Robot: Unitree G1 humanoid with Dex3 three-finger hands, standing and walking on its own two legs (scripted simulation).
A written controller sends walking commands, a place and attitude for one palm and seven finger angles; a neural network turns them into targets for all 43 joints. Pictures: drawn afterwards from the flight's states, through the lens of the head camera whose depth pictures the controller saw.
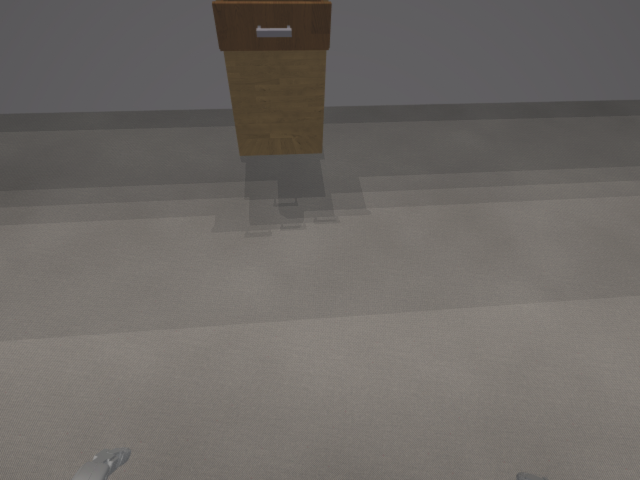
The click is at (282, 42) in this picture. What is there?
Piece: drawer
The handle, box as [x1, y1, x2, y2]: [256, 25, 291, 36]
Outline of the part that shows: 256,28 257,36 291,36 291,29 289,25 287,25 286,28 261,28 260,25 258,25 258,27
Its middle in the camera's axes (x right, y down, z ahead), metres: -0.16 -0.68 +1.26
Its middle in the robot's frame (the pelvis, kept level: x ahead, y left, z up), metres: +1.40 +0.22 -0.04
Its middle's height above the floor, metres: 0.73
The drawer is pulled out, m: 0.28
